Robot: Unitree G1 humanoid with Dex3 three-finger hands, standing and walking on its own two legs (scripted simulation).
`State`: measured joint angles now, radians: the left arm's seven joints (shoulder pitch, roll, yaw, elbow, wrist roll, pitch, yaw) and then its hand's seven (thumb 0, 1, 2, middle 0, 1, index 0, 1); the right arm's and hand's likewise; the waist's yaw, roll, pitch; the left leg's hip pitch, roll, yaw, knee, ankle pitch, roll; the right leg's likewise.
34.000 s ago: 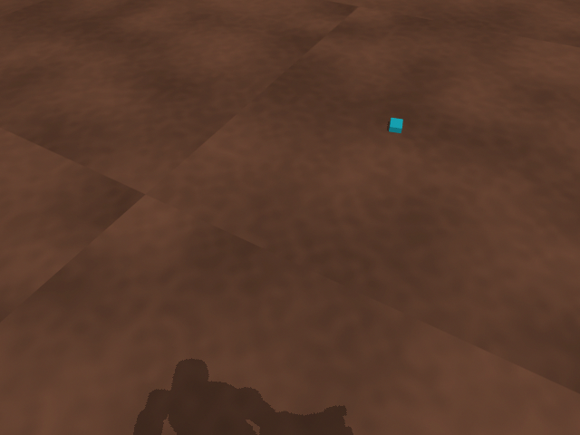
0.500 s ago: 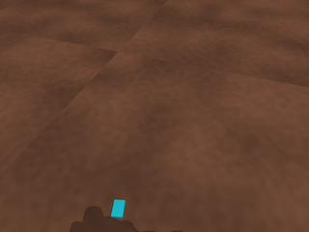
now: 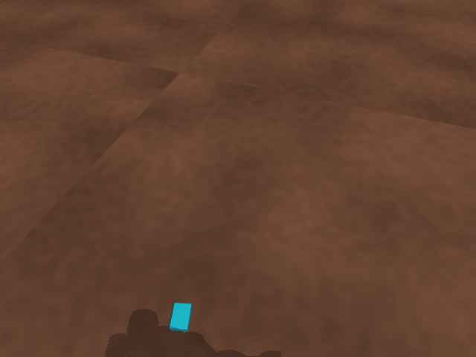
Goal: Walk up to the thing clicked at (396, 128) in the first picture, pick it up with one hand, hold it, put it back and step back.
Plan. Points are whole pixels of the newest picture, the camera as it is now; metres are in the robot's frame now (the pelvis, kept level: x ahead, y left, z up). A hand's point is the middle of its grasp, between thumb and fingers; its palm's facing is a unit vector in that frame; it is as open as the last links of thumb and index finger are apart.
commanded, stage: stand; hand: left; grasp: from above
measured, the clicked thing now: (181, 317) +0.40 +0.26 -0.76
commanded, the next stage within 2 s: step back in 0.72 s
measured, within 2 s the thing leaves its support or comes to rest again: neither
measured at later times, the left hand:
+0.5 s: hand out of the picture +0.08 +0.25 -0.16, palm faces +0.01 -0.94 -0.34, open 7.4 cm
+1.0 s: hand out of the picture +0.10 +0.31 -0.18, palm faces +0.00 -0.93 -0.38, open 7.4 cm
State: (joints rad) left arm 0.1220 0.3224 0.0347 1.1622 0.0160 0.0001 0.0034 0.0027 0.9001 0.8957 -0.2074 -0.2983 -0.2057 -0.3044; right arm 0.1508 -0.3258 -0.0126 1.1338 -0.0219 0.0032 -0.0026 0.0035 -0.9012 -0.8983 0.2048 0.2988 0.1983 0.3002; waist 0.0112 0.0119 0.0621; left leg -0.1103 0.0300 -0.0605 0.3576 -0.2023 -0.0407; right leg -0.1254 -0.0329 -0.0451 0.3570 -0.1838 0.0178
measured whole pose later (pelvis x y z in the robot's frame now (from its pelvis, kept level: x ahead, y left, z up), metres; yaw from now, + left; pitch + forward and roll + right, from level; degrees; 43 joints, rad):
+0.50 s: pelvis +0.01 +0.00 +0.00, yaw +0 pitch -2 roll +0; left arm 0.10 0.33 0.03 1.15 0.01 -0.01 0.00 0.00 0.90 0.90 -0.21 -0.30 -0.21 -0.30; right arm 0.11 -0.34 0.00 1.13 -0.02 0.00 0.00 0.00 -0.90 -0.90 0.20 0.30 0.20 0.30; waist 0.01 0.01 0.05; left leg -0.09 0.03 -0.06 0.34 -0.20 -0.04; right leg -0.11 -0.04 -0.04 0.34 -0.19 0.02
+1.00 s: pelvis -0.03 +0.04 -0.03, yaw +1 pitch -1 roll +0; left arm 0.02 0.39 0.07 0.95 0.01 0.05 0.02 0.00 0.90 0.90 -0.21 -0.30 -0.21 -0.30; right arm 0.13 -0.41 -0.07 0.96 -0.02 0.04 0.02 0.00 -0.90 -0.90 0.20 0.30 0.20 0.30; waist -0.03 -0.02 0.16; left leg -0.30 -0.03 -0.03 0.66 -0.33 0.03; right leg -0.36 -0.09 0.00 0.69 -0.32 0.03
